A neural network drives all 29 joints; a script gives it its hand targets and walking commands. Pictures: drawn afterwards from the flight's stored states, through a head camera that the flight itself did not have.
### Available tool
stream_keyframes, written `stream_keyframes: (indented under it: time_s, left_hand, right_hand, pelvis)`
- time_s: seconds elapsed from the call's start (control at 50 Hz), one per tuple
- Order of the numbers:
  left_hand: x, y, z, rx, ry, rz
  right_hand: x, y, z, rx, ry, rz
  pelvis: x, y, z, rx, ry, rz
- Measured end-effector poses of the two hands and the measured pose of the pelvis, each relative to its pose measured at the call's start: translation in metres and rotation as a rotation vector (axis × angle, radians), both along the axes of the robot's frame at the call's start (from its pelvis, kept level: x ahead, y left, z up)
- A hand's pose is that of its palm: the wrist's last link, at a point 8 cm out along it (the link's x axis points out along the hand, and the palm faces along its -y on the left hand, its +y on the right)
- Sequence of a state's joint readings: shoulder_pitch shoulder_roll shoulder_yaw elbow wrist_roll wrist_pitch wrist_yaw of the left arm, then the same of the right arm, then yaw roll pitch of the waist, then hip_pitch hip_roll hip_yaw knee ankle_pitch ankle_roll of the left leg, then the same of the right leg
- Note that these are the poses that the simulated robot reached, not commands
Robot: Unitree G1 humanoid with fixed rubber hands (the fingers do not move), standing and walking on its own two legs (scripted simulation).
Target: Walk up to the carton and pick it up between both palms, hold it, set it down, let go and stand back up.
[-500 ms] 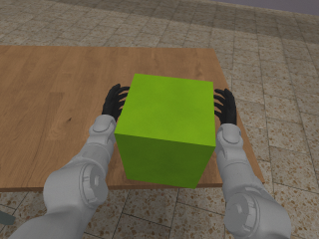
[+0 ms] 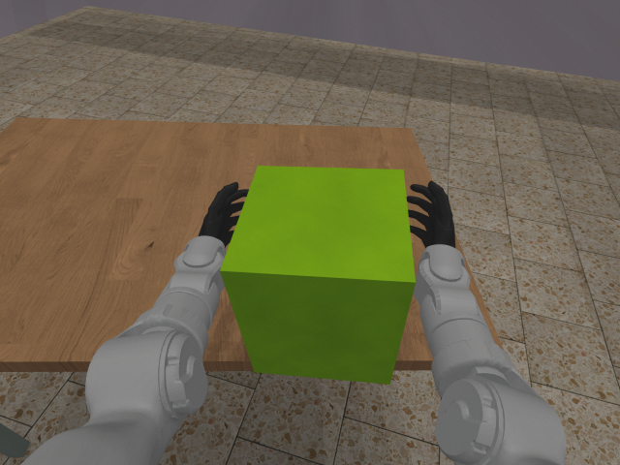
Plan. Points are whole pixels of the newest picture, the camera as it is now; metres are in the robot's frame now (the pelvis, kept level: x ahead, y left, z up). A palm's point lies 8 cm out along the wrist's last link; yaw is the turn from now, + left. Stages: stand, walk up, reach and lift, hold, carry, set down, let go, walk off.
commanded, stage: reach and lift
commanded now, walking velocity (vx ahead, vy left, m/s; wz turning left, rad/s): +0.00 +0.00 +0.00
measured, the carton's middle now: (324, 276) +0.40 -0.01 +0.03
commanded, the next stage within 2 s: none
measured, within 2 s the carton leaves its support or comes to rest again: neither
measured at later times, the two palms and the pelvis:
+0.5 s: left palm (209, 222) +0.42 +0.14 +0.14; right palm (444, 229) +0.39 -0.16 +0.15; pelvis -0.01 -0.01 +0.00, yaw +0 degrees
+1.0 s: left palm (202, 207) +0.40 +0.14 +0.18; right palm (456, 209) +0.38 -0.16 +0.18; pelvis -0.02 -0.01 +0.00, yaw +0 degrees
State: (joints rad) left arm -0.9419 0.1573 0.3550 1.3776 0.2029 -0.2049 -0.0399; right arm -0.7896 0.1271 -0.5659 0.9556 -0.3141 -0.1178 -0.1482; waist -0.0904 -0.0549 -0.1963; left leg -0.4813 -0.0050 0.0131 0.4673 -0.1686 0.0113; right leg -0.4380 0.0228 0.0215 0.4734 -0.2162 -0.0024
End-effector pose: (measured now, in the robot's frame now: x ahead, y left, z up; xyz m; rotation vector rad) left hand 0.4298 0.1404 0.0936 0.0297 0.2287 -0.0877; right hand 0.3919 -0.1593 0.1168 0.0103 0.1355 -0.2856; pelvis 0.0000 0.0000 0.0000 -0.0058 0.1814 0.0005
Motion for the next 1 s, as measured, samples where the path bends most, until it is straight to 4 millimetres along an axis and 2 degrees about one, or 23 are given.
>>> stream_keyframes:
  time_s: [0.14,0.28,0.44,0.56,1.0]
  left_hand:
    - [-0.007,0.001,0.017,0.048,-0.008,-0.01]
    - [-0.011,-0.002,0.028,0.066,0.0,0.004]
    - [-0.014,0.0,0.036,0.074,0.002,0.026]
    - [-0.015,0.0,0.048,0.084,-0.02,0.039]
    - [-0.034,0.0,0.085,0.07,-0.01,0.096]
  right_hand:
    - [-0.01,0.0,0.007,0.002,0.002,0.001]
    - [-0.011,-0.002,0.013,-0.002,0.016,0.006]
    - [-0.006,0.001,0.023,-0.004,0.015,0.022]
    - [-0.004,0.0,0.034,0.0,-0.004,0.035]
    - [-0.01,-0.001,0.067,0.014,0.0,0.074]
  pelvis:
    - [-0.009,0.001,0.0,-0.001,-0.012,0.001]
    - [-0.014,-0.001,0.0,0.002,-0.019,0.001]
    - [-0.014,-0.005,0.001,0.007,-0.03,0.001]
    - [-0.013,-0.007,0.002,0.01,-0.042,0.001]
    - [-0.016,-0.011,0.005,0.015,-0.129,0.001]
